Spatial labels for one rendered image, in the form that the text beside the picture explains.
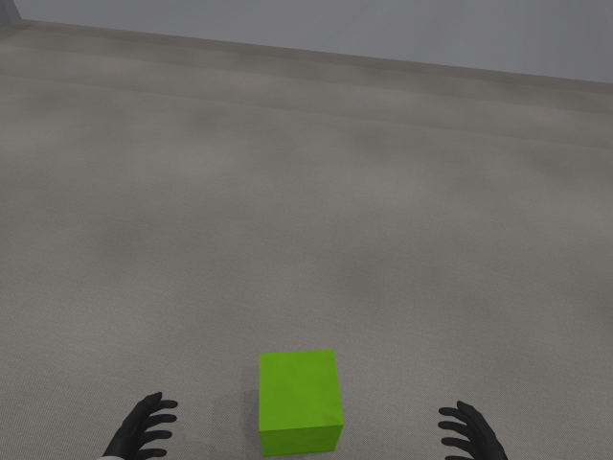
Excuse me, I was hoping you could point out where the carton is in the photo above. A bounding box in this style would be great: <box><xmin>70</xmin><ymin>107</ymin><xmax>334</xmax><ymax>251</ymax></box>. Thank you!
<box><xmin>259</xmin><ymin>350</ymin><xmax>344</xmax><ymax>457</ymax></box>

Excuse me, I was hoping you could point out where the robot left hand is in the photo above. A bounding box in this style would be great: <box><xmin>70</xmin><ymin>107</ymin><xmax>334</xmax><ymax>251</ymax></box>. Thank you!
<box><xmin>102</xmin><ymin>392</ymin><xmax>178</xmax><ymax>460</ymax></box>

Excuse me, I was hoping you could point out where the robot right hand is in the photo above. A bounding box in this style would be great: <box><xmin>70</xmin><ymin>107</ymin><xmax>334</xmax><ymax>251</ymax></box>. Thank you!
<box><xmin>438</xmin><ymin>401</ymin><xmax>509</xmax><ymax>460</ymax></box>

